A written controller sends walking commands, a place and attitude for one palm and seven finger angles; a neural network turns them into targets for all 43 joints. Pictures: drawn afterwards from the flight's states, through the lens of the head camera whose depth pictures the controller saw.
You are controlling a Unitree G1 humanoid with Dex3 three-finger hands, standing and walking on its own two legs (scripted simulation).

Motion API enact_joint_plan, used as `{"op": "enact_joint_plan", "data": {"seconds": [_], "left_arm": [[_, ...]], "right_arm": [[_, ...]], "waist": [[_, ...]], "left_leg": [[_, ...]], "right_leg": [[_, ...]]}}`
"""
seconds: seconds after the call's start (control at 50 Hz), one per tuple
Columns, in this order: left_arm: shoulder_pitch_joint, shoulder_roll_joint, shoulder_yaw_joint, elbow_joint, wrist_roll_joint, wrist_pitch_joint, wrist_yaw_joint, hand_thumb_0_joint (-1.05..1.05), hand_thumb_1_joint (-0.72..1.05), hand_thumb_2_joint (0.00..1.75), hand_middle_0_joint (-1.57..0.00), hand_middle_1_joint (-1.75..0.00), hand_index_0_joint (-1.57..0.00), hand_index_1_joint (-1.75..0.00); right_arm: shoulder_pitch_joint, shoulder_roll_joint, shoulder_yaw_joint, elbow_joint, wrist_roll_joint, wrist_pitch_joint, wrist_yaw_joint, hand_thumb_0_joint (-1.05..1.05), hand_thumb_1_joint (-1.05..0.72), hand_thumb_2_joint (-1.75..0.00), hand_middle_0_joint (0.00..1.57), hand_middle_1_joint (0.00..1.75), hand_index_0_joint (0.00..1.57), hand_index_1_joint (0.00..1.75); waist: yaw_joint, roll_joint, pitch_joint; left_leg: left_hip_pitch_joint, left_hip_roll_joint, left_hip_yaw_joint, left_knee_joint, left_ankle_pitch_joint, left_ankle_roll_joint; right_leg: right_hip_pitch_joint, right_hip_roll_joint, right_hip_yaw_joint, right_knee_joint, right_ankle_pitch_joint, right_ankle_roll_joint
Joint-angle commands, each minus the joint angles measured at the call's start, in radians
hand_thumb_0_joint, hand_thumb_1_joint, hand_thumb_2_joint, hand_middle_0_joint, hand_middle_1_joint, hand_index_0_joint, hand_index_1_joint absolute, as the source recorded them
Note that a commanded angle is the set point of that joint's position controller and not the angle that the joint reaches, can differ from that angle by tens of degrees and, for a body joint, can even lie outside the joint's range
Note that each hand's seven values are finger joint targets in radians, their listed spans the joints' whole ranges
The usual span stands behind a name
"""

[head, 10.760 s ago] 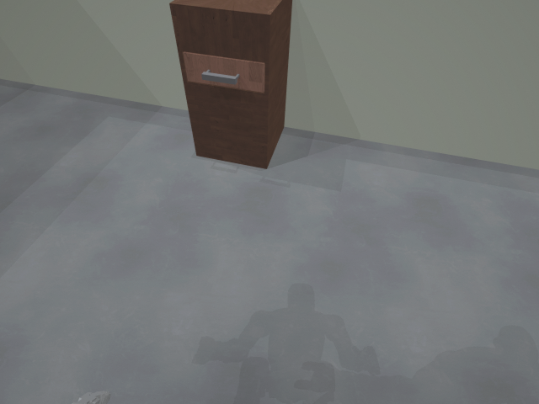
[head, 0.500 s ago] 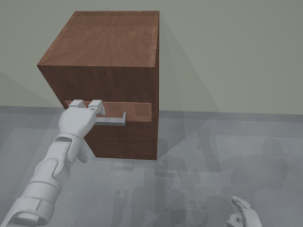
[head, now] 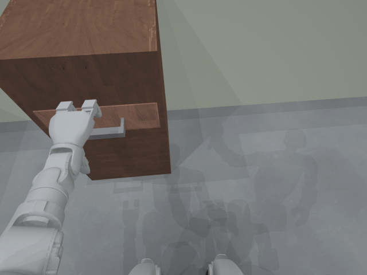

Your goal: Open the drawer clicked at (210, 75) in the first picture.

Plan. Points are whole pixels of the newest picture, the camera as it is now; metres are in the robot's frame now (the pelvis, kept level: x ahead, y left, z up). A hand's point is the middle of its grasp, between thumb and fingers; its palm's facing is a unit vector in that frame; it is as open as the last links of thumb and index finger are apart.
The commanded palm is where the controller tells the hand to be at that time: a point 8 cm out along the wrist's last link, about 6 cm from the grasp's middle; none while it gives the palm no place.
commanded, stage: move the hooked fingers above the handle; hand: left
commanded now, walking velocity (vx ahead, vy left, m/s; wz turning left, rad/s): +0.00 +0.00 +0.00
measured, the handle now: (100, 127) +0.57 +0.28 -0.18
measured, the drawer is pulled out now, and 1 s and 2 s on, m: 0.00 0.00 0.00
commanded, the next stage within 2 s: none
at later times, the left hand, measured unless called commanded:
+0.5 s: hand (90, 136) +0.49 +0.27 -0.09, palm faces -0.08 +0.02 -1.00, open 13.8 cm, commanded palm +0.48 +0.25 -0.03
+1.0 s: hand (92, 137) +0.50 +0.28 -0.13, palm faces -0.13 -0.01 -0.99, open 13.8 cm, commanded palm +0.51 +0.25 -0.06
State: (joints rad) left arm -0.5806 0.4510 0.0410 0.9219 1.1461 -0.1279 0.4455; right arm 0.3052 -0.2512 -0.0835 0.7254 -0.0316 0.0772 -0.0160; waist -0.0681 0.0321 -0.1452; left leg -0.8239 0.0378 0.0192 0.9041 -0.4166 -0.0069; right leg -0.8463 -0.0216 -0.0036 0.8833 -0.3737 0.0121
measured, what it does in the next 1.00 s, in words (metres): lowers itself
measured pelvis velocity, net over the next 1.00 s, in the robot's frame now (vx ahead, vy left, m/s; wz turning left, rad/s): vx -0.03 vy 0.01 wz -0.03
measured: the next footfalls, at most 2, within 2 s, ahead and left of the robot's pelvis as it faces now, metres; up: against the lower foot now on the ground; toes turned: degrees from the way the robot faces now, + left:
none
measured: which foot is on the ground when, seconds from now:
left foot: down 0.00-1.00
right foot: down 0.00-1.00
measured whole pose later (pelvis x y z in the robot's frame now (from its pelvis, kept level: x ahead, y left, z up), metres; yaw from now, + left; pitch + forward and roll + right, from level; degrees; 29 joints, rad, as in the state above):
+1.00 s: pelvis -0.03 +0.01 -0.10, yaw -2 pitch +34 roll -4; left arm -0.93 0.69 0.12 1.09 1.14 -0.09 0.29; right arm 0.30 -0.24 0.00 0.69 -0.05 0.06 0.00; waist -0.18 0.06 -0.15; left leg -1.43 0.06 -0.04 1.39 -0.56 0.00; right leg -1.42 0.00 -0.04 1.31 -0.49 0.02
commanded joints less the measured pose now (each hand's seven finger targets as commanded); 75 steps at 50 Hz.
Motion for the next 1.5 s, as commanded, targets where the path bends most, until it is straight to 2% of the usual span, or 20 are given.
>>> {"op": "enact_joint_plan", "data": {"seconds": [0.0, 0.12, 0.22, 0.36, 0.42, 0.46, 0.54, 0.68, 0.72, 0.8, 0.88, 0.92, 0.98, 1.06, 1.1, 1.2, 1.26, 1.32, 1.38, 1.48], "left_arm": [[-0.407, 0.288, 0.062, -0.071, 0.004, 0.074, 0.058, 0.0, -0.5, 0.3, -0.3, -1.2, -0.3, -1.2], [-0.576, 0.252, -0.003, -0.067, -0.019, 0.013, -0.011, 0.0, -0.5, 0.3, -0.3, -1.2, -0.3, -1.2], [-0.627, 0.347, 0.054, -0.003, 0.015, -0.039, 0.004, 0.0, -0.5, 0.3, -0.3, -1.2, -0.3, -1.2], [-0.584, 0.431, 0.126, 0.092, 0.036, 0.039, 0.063, 0.0, -0.5, 0.3, -0.3, -1.2, -0.3, -1.2], [-0.622, 0.401, 0.089, 0.109, 0.028, 0.069, 0.04, 0.0, -0.5, 0.3, -0.3, -1.2, -0.3, -1.2], [-0.667, 0.441, 0.098, 0.05, 0.026, 0.057, 0.017, 0.0, -0.5, 0.3, -0.3, -1.2, -0.3, -1.2], [-0.797, 0.475, 0.093, -0.012, 0.017, 0.001, -0.02, 0.0, -0.5, 0.3, -0.3, -1.2, -0.3, -1.2], [-0.771, 0.511, 0.13, 0.06, 0.039, -0.019, 0.005, 0.0, -0.5, 0.3, -0.3, -1.2, -0.3, -1.2], [-0.737, 0.555, 0.164, 0.079, 0.039, 0.014, 0.009, 0.0, -0.5, 0.3, -0.3, -1.2, -0.3, -1.2], [-0.722, 0.541, 0.126, 0.086, 0.036, 0.083, -0.017, 0.0, -0.5, 0.3, -0.3, -1.2, -0.3, -1.2], [-0.768, 0.59, 0.139, -0.048, 0.0, 0.071, -0.088, 0.0, -0.5, 0.3, -0.3, -1.2, -0.3, -1.2], [-0.814, 0.567, 0.121, -0.091, -0.015, 0.038, -0.116, 0.0, -0.5, 0.3, -0.3, -1.2, -0.3, -1.2], [-0.806, 0.551, 0.119, -0.13, -0.018, -0.024, -0.122, 0.0, -0.5, 0.3, -0.3, -1.2, -0.3, -1.2], [-0.769, 0.527, 0.109, 0.019, -0.006, -0.038, -0.087, 0.0, -0.5, 0.3, -0.3, -1.2, -0.3, -1.2], [-0.755, 0.548, 0.112, 0.086, 0.002, -0.019, -0.07, 0.0, -0.5, 0.3, -0.3, -1.2, -0.3, -1.2], [-0.727, 0.5, 0.066, 0.138, 0.024, 0.03, -0.075, 0.0, -0.5, 0.3, -0.3, -1.2, -0.3, -1.2], [-0.78, 0.467, 0.04, 0.043, 0.006, 0.017, -0.108, 0.0, -0.5, 0.3, -0.3, -1.2, -0.3, -1.2], [-0.883, 0.522, 0.077, -0.075, -0.01, -0.031, -0.125, 0.0, -0.5, 0.3, -0.3, -1.2, -0.3, -1.2], [-0.913, 0.598, 0.147, -0.189, -0.005, -0.079, -0.09, 0.0, -0.5, 0.3, -0.3, -1.2, -0.3, -1.2], [-0.823, 0.634, 0.199, -0.035, 0.01, -0.015, 0.012, 0.0, -0.5, 0.3, -0.3, -1.2, -0.3, -1.2]], "right_arm": [[0.085, -0.156, -0.049, -0.071, -0.005, -0.024, 0.001, 0.0, -0.9, -0.9, 0.2, 0.3, 0.2, 0.3], [0.13, -0.161, -0.051, -0.044, -0.013, -0.039, -0.018, 0.0, -0.9, -0.9, 0.2, 0.3, 0.2, 0.3], [0.136, -0.17, -0.033, -0.027, -0.024, -0.041, -0.023, 0.0, -0.9, -0.9, 0.2, 0.3, 0.2, 0.3], [0.151, -0.187, -0.024, -0.043, -0.037, -0.023, 0.009, 0.0, -0.9, -0.9, 0.2, 0.3, 0.2, 0.3], [0.163, -0.189, -0.024, -0.043, -0.035, -0.02, 0.013, 0.0, -0.9, -0.9, 0.2, 0.3, 0.2, 0.3], [0.177, -0.197, -0.025, -0.043, -0.035, -0.019, 0.008, 0.0, -0.9, -0.9, 0.2, 0.3, 0.2, 0.3], [0.195, -0.197, -0.022, -0.018, -0.037, -0.033, -0.007, 0.0, -0.9, -0.9, 0.2, 0.3, 0.2, 0.3], [0.197, -0.195, -0.002, -0.016, -0.05, -0.03, 0.002, 0.0, -0.9, -0.9, 0.2, 0.3, 0.2, 0.3], [0.195, -0.204, 0.004, -0.032, -0.05, -0.017, 0.013, 0.0, -0.9, -0.9, 0.2, 0.3, 0.2, 0.3], [0.199, -0.206, 0.009, -0.06, -0.036, -0.002, 0.02, 0.0, -0.9, -0.9, 0.2, 0.3, 0.2, 0.3], [0.212, -0.203, 0.006, -0.069, -0.023, -0.009, 0.008, 0.0, -0.9, -0.9, 0.2, 0.3, 0.2, 0.3], [0.216, -0.194, 0.003, -0.058, -0.021, -0.02, -0.003, 0.0, -0.9, -0.9, 0.2, 0.3, 0.2, 0.3], [0.215, -0.188, -0.001, -0.041, -0.021, -0.035, -0.014, 0.0, -0.9, -0.9, 0.2, 0.3, 0.2, 0.3], [0.204, -0.19, 0.013, -0.025, -0.024, -0.038, -0.012, 0.0, -0.9, -0.9, 0.2, 0.3, 0.2, 0.3], [0.198, -0.194, 0.025, -0.043, -0.023, -0.033, -0.011, 0.0, -0.9, -0.9, 0.2, 0.3, 0.2, 0.3], [0.199, -0.199, 0.025, -0.076, -0.022, -0.023, 0.003, 0.0, -0.9, -0.9, 0.2, 0.3, 0.2, 0.3], [0.214, -0.198, 0.011, -0.082, -0.021, -0.023, 0.001, 0.0, -0.9, -0.9, 0.2, 0.3, 0.2, 0.3], [0.222, -0.195, 0.005, -0.067, -0.024, -0.034, -0.009, 0.0, -0.9, -0.9, 0.2, 0.3, 0.2, 0.3], [0.221, -0.196, 0.0, -0.049, -0.029, -0.042, -0.014, 0.0, -0.9, -0.9, 0.2, 0.3, 0.2, 0.3], [0.191, -0.201, 0.023, -0.038, -0.035, -0.023, 0.006, 0.0, -0.9, -0.9, 0.2, 0.3, 0.2, 0.3]], "waist": [[-0.009, 0.022, -0.402], [-0.083, 0.012, -0.475], [-0.084, 0.069, -0.425], [-0.058, 0.115, -0.542], [-0.091, 0.097, -0.574], [-0.094, 0.116, -0.643], [-0.142, 0.14, -0.644], [-0.13, 0.204, -0.582], [-0.102, 0.227, -0.621], [-0.109, 0.197, -0.646], [-0.107, 0.193, -0.773], [-0.136, 0.173, -0.76], [-0.132, 0.202, -0.715], [-0.15, 0.163, -0.51], [-0.143, 0.143, -0.466], [-0.137, 0.193, -0.504], [-0.153, 0.194, -0.617], [-0.164, 0.208, -0.693], [-0.135, 0.297, -0.78], [-0.113, 0.266, -0.621]], "left_leg": [[0.147, -0.064, 0.018, -0.062, 0.291, 0.046], [0.162, -0.052, -0.017, 0.01, 0.272, 0.054], [0.043, -0.05, -0.034, 0.077, 0.208, 0.055], [-0.014, -0.046, -0.034, 0.174, 0.329, 0.044], [-0.028, -0.04, -0.036, 0.207, 0.339, 0.048], [-0.01, -0.036, -0.042, 0.226, 0.344, 0.049], [-0.041, -0.026, -0.057, 0.276, 0.299, 0.056], [-0.122, -0.021, -0.071, 0.351, 0.315, 0.049], [-0.114, -0.024, -0.07, 0.351, 0.342, 0.044], [-0.125, -0.023, -0.063, 0.35, 0.328, 0.047], [-0.111, -0.025, -0.055, 0.347, 0.307, 0.058], [-0.108, -0.023, -0.062, 0.345, 0.279, 0.063], [-0.089, -0.021, -0.069, 0.342, 0.267, 0.061], [-0.19, -0.022, -0.067, 0.344, 0.175, 0.063], [-0.252, -0.03, -0.064, 0.339, 0.14, 0.063], [-0.208, -0.029, -0.061, 0.344, 0.196, 0.053], [-0.141, -0.022, -0.073, 0.353, 0.216, 0.055], [-0.124, -0.019, -0.081, 0.367, 0.206, 0.059], [-0.033, -0.019, -0.096, 0.371, 0.295, 0.047], [-0.125, -0.02, -0.092, 0.366, 0.279, 0.045]], "right_leg": [[0.19, 0.056, -0.031, -0.062, 0.26, -0.049], [0.082, 0.057, -0.033, -0.022, 0.219, -0.043], [-0.058, 0.056, -0.04, 0.05, 0.128, -0.05], [-0.094, 0.061, -0.055, 0.158, 0.217, -0.05], [-0.103, 0.061, -0.056, 0.177, 0.24, -0.044], [-0.096, 0.062, -0.051, 0.191, 0.25, -0.041], [-0.179, 0.062, -0.049, 0.215, 0.198, -0.038], [-0.317, 0.065, -0.067, 0.3, 0.155, -0.05], [-0.298, 0.067, -0.07, 0.319, 0.174, -0.054], [-0.25, 0.071, -0.073, 0.313, 0.198, -0.048], [-0.142, 0.069, -0.054, 0.296, 0.236, -0.04], [-0.156, 0.067, -0.051, 0.283, 0.214, -0.037], [-0.209, 0.066, -0.052, 0.276, 0.175, -0.04], [-0.314, 0.067, -0.065, 0.27, 0.07, -0.043], [-0.311, 0.067, -0.066, 0.279, 0.05, -0.046], [-0.329, 0.07, -0.077, 0.297, 0.088, -0.051], [-0.313, 0.071, -0.075, 0.295, 0.1, -0.046], [-0.298, 0.069, -0.068, 0.302, 0.095, -0.045], [-0.312, 0.068, -0.065, 0.318, 0.128, -0.05], [-0.348, 0.068, -0.08, 0.327, 0.097, -0.052]]}}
